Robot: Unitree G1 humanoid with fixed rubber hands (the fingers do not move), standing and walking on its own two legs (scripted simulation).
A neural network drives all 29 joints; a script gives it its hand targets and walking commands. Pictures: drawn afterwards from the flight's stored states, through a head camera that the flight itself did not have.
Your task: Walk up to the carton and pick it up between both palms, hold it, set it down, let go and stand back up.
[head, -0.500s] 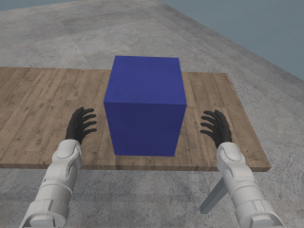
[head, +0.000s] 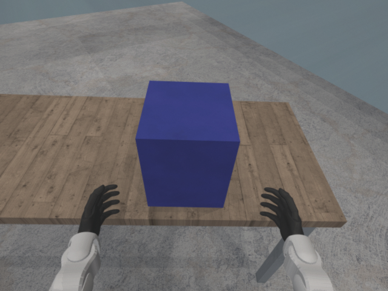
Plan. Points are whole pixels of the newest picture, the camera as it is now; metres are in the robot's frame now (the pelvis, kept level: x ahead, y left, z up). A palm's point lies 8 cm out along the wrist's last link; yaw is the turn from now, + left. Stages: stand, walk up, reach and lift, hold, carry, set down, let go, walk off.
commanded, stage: set down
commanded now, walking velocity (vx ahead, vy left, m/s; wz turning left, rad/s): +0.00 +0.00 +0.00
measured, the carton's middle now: (187, 146) +0.47 +0.02 +0.04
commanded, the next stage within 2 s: let go in 0.70 s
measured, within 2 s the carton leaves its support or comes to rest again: neither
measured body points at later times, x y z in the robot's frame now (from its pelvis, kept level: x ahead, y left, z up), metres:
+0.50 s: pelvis +0.01 +0.00 +0.00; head +0.01 +0.01 +0.45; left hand +0.23 +0.21 -0.04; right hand +0.23 -0.20 -0.04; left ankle +0.00 +0.12 -0.74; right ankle +0.02 -0.12 -0.74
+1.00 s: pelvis +0.02 +0.00 +0.00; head +0.02 +0.01 +0.45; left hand +0.20 +0.22 -0.07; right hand +0.19 -0.22 -0.07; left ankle +0.00 +0.12 -0.74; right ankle +0.02 -0.12 -0.74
